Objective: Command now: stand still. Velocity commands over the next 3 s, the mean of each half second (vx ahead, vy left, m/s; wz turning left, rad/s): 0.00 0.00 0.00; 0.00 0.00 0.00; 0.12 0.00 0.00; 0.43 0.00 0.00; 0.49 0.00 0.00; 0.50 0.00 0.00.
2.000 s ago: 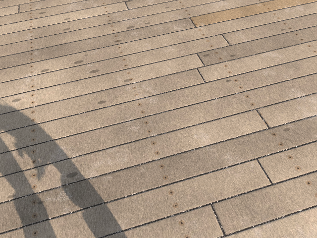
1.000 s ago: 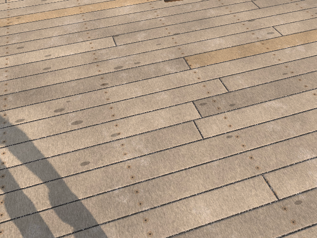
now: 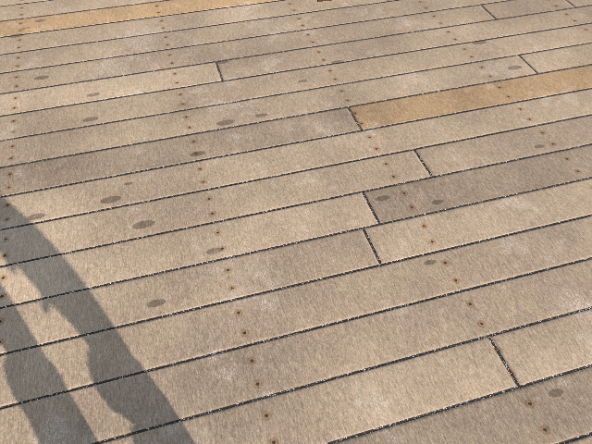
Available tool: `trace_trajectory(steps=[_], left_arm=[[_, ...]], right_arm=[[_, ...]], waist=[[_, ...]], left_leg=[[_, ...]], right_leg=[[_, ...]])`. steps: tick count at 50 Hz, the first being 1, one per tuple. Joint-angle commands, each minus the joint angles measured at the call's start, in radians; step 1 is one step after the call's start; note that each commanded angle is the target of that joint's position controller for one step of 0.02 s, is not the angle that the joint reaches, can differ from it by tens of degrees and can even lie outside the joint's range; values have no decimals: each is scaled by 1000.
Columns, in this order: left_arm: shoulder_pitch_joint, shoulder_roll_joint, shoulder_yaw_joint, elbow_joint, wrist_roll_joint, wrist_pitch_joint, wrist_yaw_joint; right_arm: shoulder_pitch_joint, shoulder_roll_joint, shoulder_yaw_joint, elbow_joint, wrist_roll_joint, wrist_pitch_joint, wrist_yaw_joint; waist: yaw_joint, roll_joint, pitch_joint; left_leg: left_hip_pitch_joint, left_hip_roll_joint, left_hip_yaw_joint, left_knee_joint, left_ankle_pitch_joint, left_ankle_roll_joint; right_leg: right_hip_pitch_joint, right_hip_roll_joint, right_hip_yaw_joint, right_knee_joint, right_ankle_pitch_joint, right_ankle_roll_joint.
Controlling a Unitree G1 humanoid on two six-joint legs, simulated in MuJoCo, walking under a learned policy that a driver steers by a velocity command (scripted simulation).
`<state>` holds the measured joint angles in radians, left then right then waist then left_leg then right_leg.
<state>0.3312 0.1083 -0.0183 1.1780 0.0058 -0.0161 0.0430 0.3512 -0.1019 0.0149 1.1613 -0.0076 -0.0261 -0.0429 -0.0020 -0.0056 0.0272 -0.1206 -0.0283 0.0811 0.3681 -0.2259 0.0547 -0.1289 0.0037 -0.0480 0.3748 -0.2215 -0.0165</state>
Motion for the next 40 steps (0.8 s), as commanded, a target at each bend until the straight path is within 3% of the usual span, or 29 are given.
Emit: trace_trajectory(steps=[1, 40], left_arm=[[86, 58, 6, 1, 0, -2, 2], [110, 46, 4, 14, -1, 3, 4]], right_arm=[[93, -61, -7, 0, 0, -3, -2], [122, -56, -7, -12, 1, -12, -3]], waist=[[0, 6, 74], [0, 7, 75]], left_leg=[[-42, 132, -129, -80, 112, 8], [-24, 134, -139, -91, 178, 15]], right_leg=[[-42, -106, 101, -60, 113, -24], [-43, -111, 84, -39, 111, -3]])
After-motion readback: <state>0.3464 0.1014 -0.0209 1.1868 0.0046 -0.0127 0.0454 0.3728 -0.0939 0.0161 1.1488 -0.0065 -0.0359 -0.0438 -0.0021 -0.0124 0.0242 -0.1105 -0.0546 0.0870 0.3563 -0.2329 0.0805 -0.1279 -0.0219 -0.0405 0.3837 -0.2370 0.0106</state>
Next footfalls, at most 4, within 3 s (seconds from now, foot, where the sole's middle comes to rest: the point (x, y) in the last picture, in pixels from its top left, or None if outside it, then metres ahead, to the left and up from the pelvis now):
1.66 right None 0.22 -0.14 -0.78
2.20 left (302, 427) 0.56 0.01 -0.78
2.76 right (367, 310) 0.88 -0.16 -0.78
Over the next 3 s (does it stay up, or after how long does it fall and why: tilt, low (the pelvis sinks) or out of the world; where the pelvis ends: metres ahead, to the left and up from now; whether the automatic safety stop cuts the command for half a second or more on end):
stays up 0.84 -0.11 0.00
